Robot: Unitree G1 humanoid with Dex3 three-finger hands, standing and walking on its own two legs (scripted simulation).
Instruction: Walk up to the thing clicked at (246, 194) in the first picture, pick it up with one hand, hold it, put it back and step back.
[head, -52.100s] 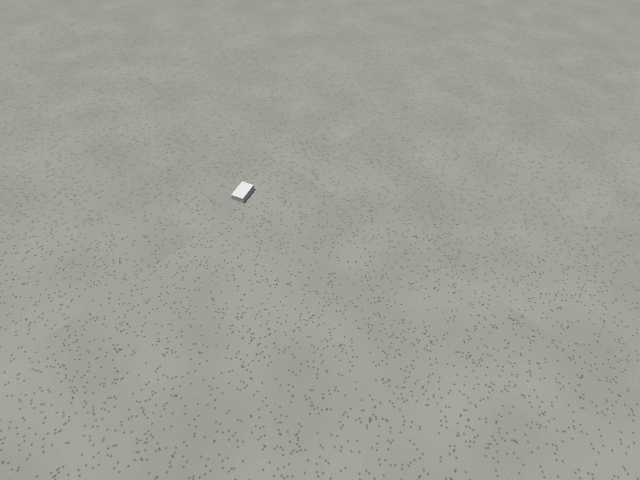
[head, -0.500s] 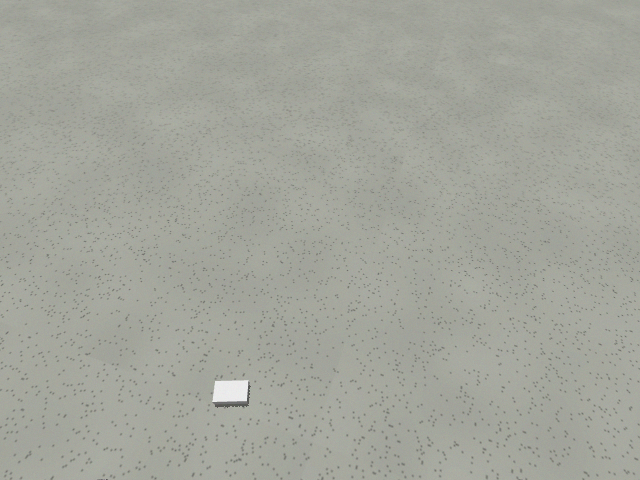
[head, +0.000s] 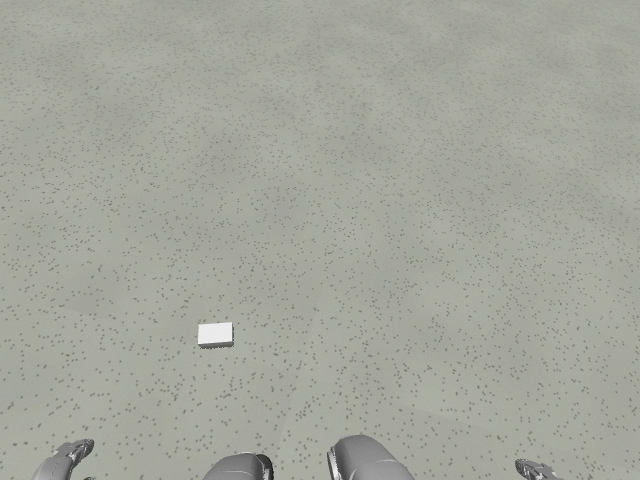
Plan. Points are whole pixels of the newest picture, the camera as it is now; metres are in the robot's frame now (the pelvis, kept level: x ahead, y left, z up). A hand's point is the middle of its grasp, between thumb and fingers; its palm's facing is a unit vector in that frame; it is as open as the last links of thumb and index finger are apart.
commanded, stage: step back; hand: left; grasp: from above
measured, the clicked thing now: (215, 334) +0.53 +0.25 -0.76
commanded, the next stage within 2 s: none
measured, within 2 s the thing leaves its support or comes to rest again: neither
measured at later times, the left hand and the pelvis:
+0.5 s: hand out of the picture -0.05 +0.21 -0.13, palm faces +0.02 -0.91 -0.42, open 7.4 cm; pelvis -0.15 -0.06 +0.00, yaw +1 degrees
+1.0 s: hand out of the picture -0.25 +0.19 -0.16, palm faces +0.01 -0.91 -0.42, open 7.4 cm; pelvis -0.33 -0.09 -0.02, yaw +1 degrees
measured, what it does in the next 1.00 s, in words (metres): walks backwards: right foot, then left foot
